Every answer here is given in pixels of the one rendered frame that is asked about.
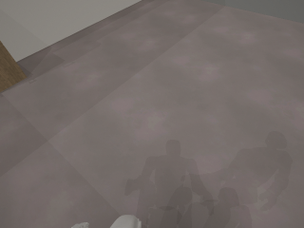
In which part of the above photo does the left robot thigh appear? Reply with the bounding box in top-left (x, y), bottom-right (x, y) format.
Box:
top-left (110, 215), bottom-right (142, 228)

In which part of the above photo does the cupboard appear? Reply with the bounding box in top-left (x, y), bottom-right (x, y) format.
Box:
top-left (0, 41), bottom-right (27, 92)

